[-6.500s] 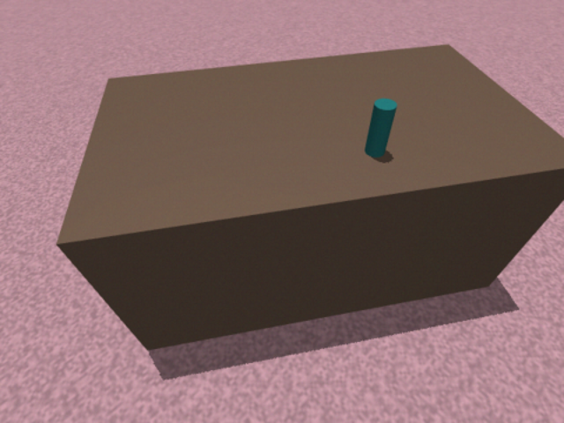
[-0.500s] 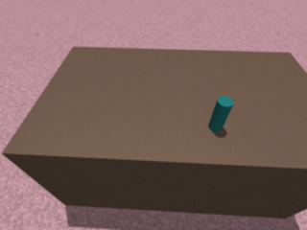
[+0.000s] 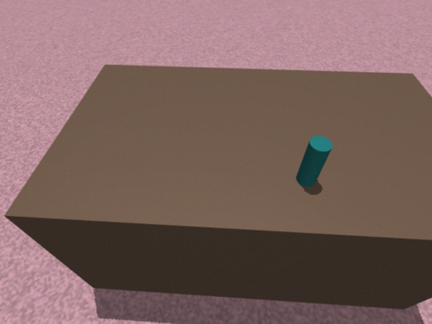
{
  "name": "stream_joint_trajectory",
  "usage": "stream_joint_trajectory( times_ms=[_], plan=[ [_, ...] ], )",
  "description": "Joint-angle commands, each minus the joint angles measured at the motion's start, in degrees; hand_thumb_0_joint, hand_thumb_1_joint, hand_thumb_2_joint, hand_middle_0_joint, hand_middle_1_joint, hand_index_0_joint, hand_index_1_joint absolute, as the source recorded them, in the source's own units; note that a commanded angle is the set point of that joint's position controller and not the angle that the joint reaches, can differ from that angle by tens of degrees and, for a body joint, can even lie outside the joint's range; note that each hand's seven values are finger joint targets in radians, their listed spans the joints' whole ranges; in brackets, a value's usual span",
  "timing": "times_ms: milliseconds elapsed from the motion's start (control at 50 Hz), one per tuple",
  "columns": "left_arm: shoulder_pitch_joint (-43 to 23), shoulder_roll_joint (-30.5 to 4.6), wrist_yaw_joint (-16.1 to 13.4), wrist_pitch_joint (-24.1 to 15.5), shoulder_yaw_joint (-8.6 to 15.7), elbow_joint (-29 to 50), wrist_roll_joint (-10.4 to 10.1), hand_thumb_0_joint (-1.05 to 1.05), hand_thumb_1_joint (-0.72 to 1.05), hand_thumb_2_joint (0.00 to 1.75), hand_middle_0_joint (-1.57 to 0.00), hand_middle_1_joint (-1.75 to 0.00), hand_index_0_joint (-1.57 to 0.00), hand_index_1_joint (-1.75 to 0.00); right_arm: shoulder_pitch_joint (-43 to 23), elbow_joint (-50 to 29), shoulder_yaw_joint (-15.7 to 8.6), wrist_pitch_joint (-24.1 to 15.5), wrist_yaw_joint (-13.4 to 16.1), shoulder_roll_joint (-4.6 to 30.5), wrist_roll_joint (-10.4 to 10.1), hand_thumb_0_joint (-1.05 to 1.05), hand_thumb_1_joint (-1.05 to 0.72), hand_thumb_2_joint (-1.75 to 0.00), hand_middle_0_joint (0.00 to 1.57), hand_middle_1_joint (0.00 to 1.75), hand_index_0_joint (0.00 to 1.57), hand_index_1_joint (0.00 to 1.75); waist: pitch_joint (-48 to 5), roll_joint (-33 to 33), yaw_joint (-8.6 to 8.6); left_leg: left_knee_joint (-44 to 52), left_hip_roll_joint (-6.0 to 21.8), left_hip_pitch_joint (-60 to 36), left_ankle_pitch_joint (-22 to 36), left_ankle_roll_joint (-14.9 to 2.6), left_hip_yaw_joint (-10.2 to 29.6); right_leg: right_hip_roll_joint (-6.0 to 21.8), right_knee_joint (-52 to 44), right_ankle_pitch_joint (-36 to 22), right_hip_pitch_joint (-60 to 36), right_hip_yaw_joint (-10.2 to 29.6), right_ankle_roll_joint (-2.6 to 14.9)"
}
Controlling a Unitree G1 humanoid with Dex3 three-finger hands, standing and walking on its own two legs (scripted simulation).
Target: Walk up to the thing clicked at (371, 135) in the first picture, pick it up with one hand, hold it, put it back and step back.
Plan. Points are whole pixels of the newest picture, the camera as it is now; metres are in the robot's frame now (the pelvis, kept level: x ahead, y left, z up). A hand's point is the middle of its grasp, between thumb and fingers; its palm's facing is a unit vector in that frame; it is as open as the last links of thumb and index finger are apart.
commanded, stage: stand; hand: right
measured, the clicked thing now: (312, 162) +0.53 -0.23 -0.06
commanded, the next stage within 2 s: rise first in 0.18 s
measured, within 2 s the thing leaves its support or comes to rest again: neither
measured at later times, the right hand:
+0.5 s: hand out of the picture +0.16 -0.24 -0.13, palm faces +0.15 +0.94 -0.31, open 10.5 cm
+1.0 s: hand (378, 300) +0.19 -0.27 -0.05, palm faces +0.26 +0.90 -0.35, open 17.2 cm
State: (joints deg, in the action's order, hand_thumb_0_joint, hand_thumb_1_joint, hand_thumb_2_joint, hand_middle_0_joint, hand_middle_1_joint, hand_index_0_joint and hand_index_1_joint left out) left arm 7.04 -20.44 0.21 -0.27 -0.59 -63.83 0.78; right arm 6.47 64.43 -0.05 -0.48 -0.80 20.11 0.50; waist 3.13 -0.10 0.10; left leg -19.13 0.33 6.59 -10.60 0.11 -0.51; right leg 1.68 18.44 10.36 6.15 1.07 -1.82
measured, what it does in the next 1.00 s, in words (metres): stands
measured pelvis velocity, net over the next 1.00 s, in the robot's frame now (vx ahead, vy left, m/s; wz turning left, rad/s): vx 0.01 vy -0.01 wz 0.00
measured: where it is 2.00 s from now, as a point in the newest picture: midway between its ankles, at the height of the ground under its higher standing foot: outside the picture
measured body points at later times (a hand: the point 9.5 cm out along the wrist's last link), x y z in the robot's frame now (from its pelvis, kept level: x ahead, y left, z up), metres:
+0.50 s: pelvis -0.02 +0.00 -0.01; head +0.02 +0.00 +0.44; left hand +0.15 +0.28 -0.12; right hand +0.15 -0.29 -0.11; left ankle +0.00 +0.12 -0.75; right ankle +0.00 -0.14 -0.75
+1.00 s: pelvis +0.01 -0.01 -0.01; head +0.01 -0.01 +0.44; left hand +0.17 +0.25 -0.08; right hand +0.17 -0.32 -0.03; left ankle +0.00 +0.12 -0.75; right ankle +0.00 -0.14 -0.75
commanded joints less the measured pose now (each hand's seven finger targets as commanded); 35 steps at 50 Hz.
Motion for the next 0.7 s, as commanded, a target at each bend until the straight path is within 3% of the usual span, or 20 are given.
stream_joint_trajectory(
  times_ms=[0, 240, 260, 280, 300, 320, 340, 360, 380, 400, 440, 460, 480, 520, 560, 600, 640, 660, 680],
  plan=[
    [-1.2, -12.0, -0.8, -1.5, 2.6, 3.2, -0.1, 0.0, 0.9, 0.9, -0.2, -0.3, -0.2, -0.3, -2.2, -3.6, -2.6, -1.3, 1.1, 12.5, -0.1, 0.0, -0.9, -0.9, 0.2, 0.3, 0.2, 0.3, -5.2, 0.5, -0.07, 2.9, 7.3, -1.7, 9.0, -1.45, 5.3, 5.9, -2.1, -8.7, -0.5, 4.1, 2.63],
    [-1.5, -12.0, -0.9, -1.5, 2.7, 3.4, 0.0, 0.0, 0.9, 0.9, -0.2, -0.3, -0.2, -0.3, -2.4, -3.8, -2.7, -1.2, 1.1, 12.4, -0.1, 0.0, -0.9, -0.9, 0.2, 0.3, 0.2, 0.3, -4.8, -0.2, -0.13, 2.7, 7.2, -1.9, 10.1, -1.43, 5.2, 5.9, -2.3, -9.6, -0.7, 3.8, 2.58],
    [-1.4, -12.1, -0.9, -1.5, 2.7, 3.4, 0.0, 0.0, 0.82, 0.82, -0.12, -0.22, -0.12, -0.22, -2.0, -3.8, -2.6, -1.2, 1.2, 12.2, -0.1, 0.0, -0.82, -0.82, 0.12, 0.22, 0.12, 0.22, -4.5, -0.2, -0.28, 3.0, 7.1, -1.4, 9.5, -1.42, 5.1, 5.9, -2.5, -9.3, -0.7, 4.0, 2.54],
    [-21.5, -1.9, -1.3, -7.9, 1.9, 23.5, -4.7, 0.0, 0.74, 0.74, -0.04, -0.14, -0.04, -0.14, -22.1, -23.9, -0.2, -5.4, 1.7, 1.4, -4.0, 0.0, -0.74, -0.74, 0.07, 0.14, 0.06, 0.14, -5.7, -6.5, 0.77, -3.1, 0.7, 6.7, 6.1, -0.08, -0.3, -1.9, 4.2, -5.1, 6.9, -3.2, 1.95],
    [-20.6, -2.8, -2.4, -8.9, 0.8, 24.1, -6.3, 0.0, 0.66, 0.66, -0.02, -0.06, 0.0, -0.06, -20.7, -26.9, -0.7, -7.9, 2.8, 4.1, -6.3, 0.0, -0.66, -0.66, 0.07, 0.06, 0.06, 0.06, -7.1, 0.0, -1.56, -0.7, 0.1, 2.9, 1.2, 0.31, -1.0, -1.2, 2.4, -1.0, 4.5, -2.5, 2.21],
    [-15.1, -7.9, -3.4, -8.4, 3.8, 18.7, -6.2, 0.0, 0.58, 0.58, -0.01, -0.03, 0.0, -0.05, -12.9, -18.6, -4.3, -7.3, 4.1, 10.0, -5.6, 0.0, -0.58, -0.58, 0.06, 0.05, 0.06, 0.05, -3.5, 0.3, -1.96, 0.2, 0.1, 4.3, -2.1, 0.17, -1.2, -1.6, 1.7, 1.7, 6.7, -2.8, 2.56],
    [-10.2, -10.9, -3.6, -7.6, 7.1, 15.1, -6.1, 0.0, 0.5, 0.5, -0.01, -0.03, 0.0, -0.05, -9.6, -15.0, -6.4, -6.5, 4.3, 11.5, -5.3, 0.0, -0.5, -0.5, 0.06, 0.05, 0.06, 0.05, -1.3, 1.3, -0.28, -1.2, 0.1, 7.5, -2.8, 0.39, -1.7, -2.0, 2.7, 2.7, 7.0, -3.3, 2.51],
    [-8.1, -11.5, -4.0, -7.1, 9.0, 17.6, -6.0, 0.0, 0.42, 0.42, -0.01, -0.03, 0.0, -0.05, -9.0, -14.9, -8.2, -6.3, 4.7, 12.0, -5.3, 0.0, -0.42, -0.42, 0.06, 0.05, 0.06, 0.05, -7.1, 3.6, 0.07, -2.2, 0.0, 5.5, 0.4, 0.69, -2.1, -1.8, 3.8, -0.1, 6.2, -3.0, 2.79],
    [-6.4, -10.4, -4.6, -7.2, 8.6, 20.2, -5.8, 0.0, 0.35, 0.34, -0.02, -0.03, -0.01, -0.04, -7.5, -17.8, -9.5, -7.0, 5.3, 12.7, -5.0, 0.0, -0.34, -0.34, 0.06, 0.05, 0.06, 0.05, -13.2, 2.2, 0.18, -2.9, 0.2, 2.9, 3.8, 0.6, -2.0, -1.9, 4.2, -3.8, 3.9, -2.7, 2.44],
    [-7.3, -8.3, -4.7, -7.3, 7.5, 18.7, -5.4, 0.0, 0.29, 0.26, -0.02, -0.04, -0.02, -0.05, -8.4, -20.4, -9.3, -7.4, 5.5, 12.1, -4.5, 0.0, -0.26, -0.26, 0.06, 0.05, 0.06, 0.05, -13.7, 0.2, -1.1, -3.5, 0.4, 2.9, 5.3, 0.22, -1.5, -2.0, 4.8, -5.5, 4.1, -2.8, 2.32],
    [-2.6, -6.3, -4.5, -6.7, 9.2, 14.7, -3.8, 0.0, 0.23, 0.22, -0.03, -0.05, -0.03, -0.04, 0.9, -19.6, -11.5, -6.7, 5.4, 10.9, -3.5, 0.0, -0.15, -0.19, 0.06, 0.05, 0.06, 0.05, -12.6, -1.8, -2.62, -4.2, -0.1, 3.4, 6.7, -0.48, -1.1, -2.3, 4.7, -7.5, 6.2, -2.8, 2.26],
    [-1.3, -6.4, -4.4, -6.4, 10.6, 15.6, -3.1, 0.0, 0.17, 0.19, -0.03, -0.05, -0.04, -0.04, 3.6, -20.6, -13.2, -6.3, 5.3, 11.1, -2.9, 0.0, -0.09, -0.18, 0.06, 0.05, 0.06, 0.05, -14.0, -1.1, -1.77, -4.5, -0.4, 3.0, 8.1, -0.42, -1.3, -2.1, 4.5, -8.6, 5.4, -2.8, 2.32],
    [-0.4, -5.4, -4.4, -6.3, 10.1, 16.8, -3.0, 0.0, 0.12, 0.17, -0.03, -0.05, -0.05, -0.04, 3.3, -24.1, -12.5, -6.3, 5.3, 10.3, -3.0, 0.0, -0.06, -0.17, 0.06, 0.05, 0.06, 0.05, -14.8, -1.3, -1.58, -3.7, -0.5, 1.5, 8.5, -0.23, -1.4, -2.2, 4.2, -8.5, 4.5, -3.0, 2.34],
    [-1.0, -6.8, -4.6, -6.1, 10.9, 20.0, -2.8, 0.0, 0.02, 0.13, -0.04, -0.05, -0.05, -0.03, 2.2, -27.9, -12.3, -5.9, 5.3, 9.6, -2.9, 0.0, 0.06, -0.14, 0.06, 0.05, 0.06, 0.05, -14.1, -0.9, -0.38, -2.8, -0.8, 1.9, 7.5, -0.1, -1.7, -2.0, 3.0, -7.0, 4.2, -2.9, 2.25],
    [0.1, -3.4, -4.4, -5.7, 9.2, 22.0, -3.3, 0.0, -0.05, 0.12, -0.04, -0.05, -0.05, -0.04, 2.8, -32.4, -10.9, -5.8, 5.0, 7.2, -3.2, 0.0, 0.15, -0.12, 0.05, 0.05, 0.05, 0.05, -11.4, -2.2, -0.46, -2.2, -0.7, 3.4, 5.9, 0.01, -1.8, -2.1, 2.6, -5.3, 5.0, -3.3, 2.15],
    [-3.2, -4.8, -5.0, -6.3, 10.0, 28.3, -3.3, 0.0, -0.18, 0.11, -0.04, -0.05, -0.05, -0.04, 1.6, -37.1, -11.2, -6.2, 5.2, 7.3, -3.4, 0.0, 0.26, -0.1, 0.05, 0.05, 0.05, 0.05, -10.4, -0.1, -0.26, -1.5, -0.6, 3.7, 4.8, 0.13, -2.1, -1.8, 2.3, -4.5, 5.1, -3.1, 2.26],
    [-3.2, -2.2, -5.0, -6.5, 8.2, 29.3, -3.3, 0.0, -0.3, 0.09, -0.05, -0.05, -0.04, -0.05, -0.3, -40.3, -9.8, -6.5, 5.1, 5.8, -3.4, 0.0, 0.34, -0.09, 0.05, 0.06, 0.05, 0.06, -7.5, 0.0, -0.23, -0.9, -0.6, 4.9, 2.3, 0.0, -2.2, -1.7, 1.7, -2.3, 5.6, -2.8, 2.37],
    [-5.9, -0.6, -5.0, -7.0, 7.2, 31.9, -3.4, 0.0, -0.35, 0.09, -0.05, -0.05, -0.04, -0.05, -1.1, -42.6, -9.6, -7.0, 5.3, 5.5, -3.2, 0.0, 0.39, -0.08, 0.04, 0.06, 0.05, 0.06, -7.7, -0.5, -0.9, -1.0, -0.4, 4.6, 1.8, -0.08, -2.1, -1.7, 1.6, -2.1, 5.4, -2.6, 2.25],
    [-5.4, -1.6, -5.3, -7.2, 7.9, 32.2, -3.3, 0.0, -0.39, 0.09, -0.05, -0.05, -0.04, -0.06, -0.8, -43.4, -10.9, -7.2, 5.6, 7.0, -3.1, 0.0, 0.42, -0.08, 0.04, 0.06, 0.05, 0.06, -8.1, -0.7, -0.86, -0.9, -0.1, 4.4, 1.9, -0.03, -1.9, -2.0, 1.8, -2.2, 4.9, -2.8, 2.29]
  ],
)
